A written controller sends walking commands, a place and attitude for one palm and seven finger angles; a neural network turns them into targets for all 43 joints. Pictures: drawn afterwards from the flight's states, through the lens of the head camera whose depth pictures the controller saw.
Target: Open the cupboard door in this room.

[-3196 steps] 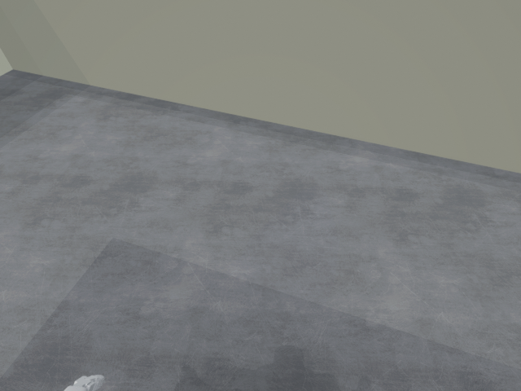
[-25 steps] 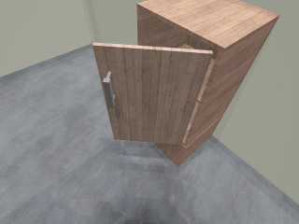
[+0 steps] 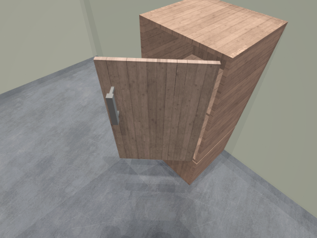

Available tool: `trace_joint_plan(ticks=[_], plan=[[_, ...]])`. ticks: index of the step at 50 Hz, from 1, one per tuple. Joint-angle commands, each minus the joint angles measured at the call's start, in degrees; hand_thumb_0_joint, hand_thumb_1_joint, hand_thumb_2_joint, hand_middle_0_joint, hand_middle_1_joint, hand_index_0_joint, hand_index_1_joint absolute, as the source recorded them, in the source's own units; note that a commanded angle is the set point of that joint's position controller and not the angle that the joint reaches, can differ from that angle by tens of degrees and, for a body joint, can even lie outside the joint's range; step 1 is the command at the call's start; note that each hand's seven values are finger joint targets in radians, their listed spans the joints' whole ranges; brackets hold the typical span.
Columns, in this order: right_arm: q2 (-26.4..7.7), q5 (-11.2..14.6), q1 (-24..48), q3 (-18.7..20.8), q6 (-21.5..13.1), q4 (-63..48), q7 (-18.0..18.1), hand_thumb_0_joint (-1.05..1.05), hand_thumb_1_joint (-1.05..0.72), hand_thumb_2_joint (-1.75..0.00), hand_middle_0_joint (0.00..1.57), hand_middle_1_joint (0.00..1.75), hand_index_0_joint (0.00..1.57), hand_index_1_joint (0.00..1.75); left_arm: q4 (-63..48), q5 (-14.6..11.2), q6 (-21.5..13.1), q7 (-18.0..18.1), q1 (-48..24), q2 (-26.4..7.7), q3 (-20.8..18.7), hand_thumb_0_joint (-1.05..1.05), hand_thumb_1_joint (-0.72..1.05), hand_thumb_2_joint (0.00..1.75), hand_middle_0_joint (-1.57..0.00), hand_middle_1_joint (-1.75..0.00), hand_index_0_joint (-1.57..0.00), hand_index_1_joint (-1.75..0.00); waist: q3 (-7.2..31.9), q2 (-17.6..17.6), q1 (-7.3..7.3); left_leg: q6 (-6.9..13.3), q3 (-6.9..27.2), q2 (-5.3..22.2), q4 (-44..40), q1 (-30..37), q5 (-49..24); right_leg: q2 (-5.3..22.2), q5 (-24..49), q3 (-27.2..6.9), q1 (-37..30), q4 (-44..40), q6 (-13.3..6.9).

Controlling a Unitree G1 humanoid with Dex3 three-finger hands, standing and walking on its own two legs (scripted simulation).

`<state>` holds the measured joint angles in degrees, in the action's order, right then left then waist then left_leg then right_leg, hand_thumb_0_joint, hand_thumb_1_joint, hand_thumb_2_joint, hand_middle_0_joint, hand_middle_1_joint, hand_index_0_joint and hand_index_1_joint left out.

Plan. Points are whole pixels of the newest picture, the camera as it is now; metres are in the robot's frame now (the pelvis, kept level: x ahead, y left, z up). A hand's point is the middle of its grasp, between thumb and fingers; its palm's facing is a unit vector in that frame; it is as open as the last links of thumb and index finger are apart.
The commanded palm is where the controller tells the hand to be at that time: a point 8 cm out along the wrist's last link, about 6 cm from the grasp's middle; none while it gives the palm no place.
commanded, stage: come to a stop and stand still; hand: left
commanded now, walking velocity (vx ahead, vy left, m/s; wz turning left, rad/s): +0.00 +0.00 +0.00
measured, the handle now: (114, 106) +0.54 +0.18 -0.02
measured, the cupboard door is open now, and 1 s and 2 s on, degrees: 44 44 44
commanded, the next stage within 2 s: look again from close up in 0.42 s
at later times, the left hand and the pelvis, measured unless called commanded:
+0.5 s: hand out of the picture +0.05 +0.18 -0.17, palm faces +0.00 -0.98 -0.21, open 7.3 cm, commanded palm none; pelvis +0.03 +0.00 +0.01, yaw -1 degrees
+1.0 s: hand out of the picture +0.02 +0.15 -0.17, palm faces +0.01 -0.98 -0.19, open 7.4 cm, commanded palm none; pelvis +0.03 -0.01 +0.01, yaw -1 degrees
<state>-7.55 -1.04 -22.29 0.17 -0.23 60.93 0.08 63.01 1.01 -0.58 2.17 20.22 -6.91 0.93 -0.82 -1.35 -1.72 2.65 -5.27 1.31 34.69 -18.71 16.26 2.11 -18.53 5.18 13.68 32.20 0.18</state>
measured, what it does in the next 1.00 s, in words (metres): stands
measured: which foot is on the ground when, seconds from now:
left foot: down 0.00-1.00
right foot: down 0.00-1.00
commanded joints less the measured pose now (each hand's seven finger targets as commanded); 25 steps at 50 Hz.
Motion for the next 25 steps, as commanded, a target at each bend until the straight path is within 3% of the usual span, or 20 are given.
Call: trace_joint_plan(ticks=[1, 2, 4, 8, 12, 25], plan=[[-5.39, 0.16, 0.05, 0.18, -2.02, -2.96, 1.04, 0.00, -0.90, -0.90, 0.20, 0.30, 0.20, 0.30, -2.11, -0.08, -1.44, 0.28, 3.32, -4.25, -1.09, 0.00, 0.90, 0.90, -0.20, -0.30, -0.20, -0.30, -2.53, 0.46, 2.40, 1.18, 9.77, 5.86, -13.37, -2.03, -2.84, 2.55, 3.86, -3.34, -1.85, -5.08, -2.70], [-5.46, 0.19, -0.35, 0.22, -2.08, -2.52, 1.09, 0.00, -0.90, -0.90, 0.20, 0.30, 0.20, 0.30, -1.93, -0.18, -1.41, 0.32, 2.89, -4.32, -1.07, 0.00, 0.90, 0.90, -0.20, -0.30, -0.20, -0.30, -2.43, 1.85, 2.04, 0.96, 9.01, 5.50, -13.03, -0.53, -4.50, 2.90, 4.76, -3.49, -1.58, -5.36, -2.53], [-5.04, 0.17, -0.82, 0.08, -2.39, -1.46, 1.21, 0.00, -0.90, -0.90, 0.20, 0.30, 0.20, 0.30, -1.94, -0.11, -1.43, 0.45, 2.45, -4.51, -1.18, 0.00, 0.90, 0.90, -0.20, -0.30, -0.20, -0.30, -1.76, 0.29, 1.98, 0.95, 8.19, 5.42, -12.89, 1.94, -9.84, 3.28, 7.61, -3.49, -2.02, -5.38, -2.21], [-5.39, 0.19, -0.30, 0.22, -2.26, -0.32, 1.33, 0.00, -0.90, -0.90, 0.20, 0.30, 0.20, 0.30, -2.03, -0.25, -1.20, 0.63, 1.34, -5.36, -1.45, 0.00, 0.90, 0.90, -0.20, -0.30, -0.20, -0.30, -1.39, 2.67, 1.80, 0.64, 6.94, 5.25, -12.34, 4.61, -13.01, 3.81, 8.95, -3.60, -2.03, -5.91, -1.66], [-5.59, 0.16, 0.89, 0.14, -2.22, 0.99, 1.39, 0.00, -0.90, -0.90, 0.20, 0.30, 0.20, 0.30, -2.05, -0.23, -1.09, 0.78, 0.62, -5.99, -1.61, 0.00, 0.90, 0.90, -0.20, -0.30, -0.20, -0.30, -1.47, 2.53, 1.78, 0.47, 6.18, 4.96, -11.89, 6.83, -16.95, 4.44, 11.51, -3.86, -2.11, -6.15, -1.48], [-6.75, 0.31, 4.80, 0.24, -1.76, 1.37, 1.46, 0.00, -0.90, -0.90, 0.20, 0.30, 0.20, 0.30, -1.75, -0.05, -0.68, 0.53, -0.14, -7.32, -1.58, 0.00, 0.90, 0.90, -0.20, -0.30, -0.20, -0.30, -1.83, 1.35, 1.73, 0.03, 4.96, 5.06, -13.02, 9.23, -15.38, 4.65, 12.99, -5.08, -2.42, -8.63, -1.36]])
